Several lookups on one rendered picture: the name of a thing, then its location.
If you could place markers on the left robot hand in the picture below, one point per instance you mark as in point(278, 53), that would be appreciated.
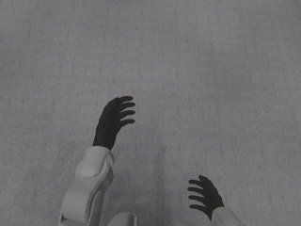
point(110, 121)

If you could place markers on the right robot hand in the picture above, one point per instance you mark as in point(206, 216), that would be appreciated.
point(210, 199)

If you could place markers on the robot left thigh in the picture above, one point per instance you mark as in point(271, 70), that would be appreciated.
point(124, 219)

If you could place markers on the robot left forearm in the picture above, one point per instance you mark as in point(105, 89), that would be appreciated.
point(83, 201)

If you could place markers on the robot right forearm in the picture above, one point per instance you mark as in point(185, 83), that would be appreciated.
point(223, 216)

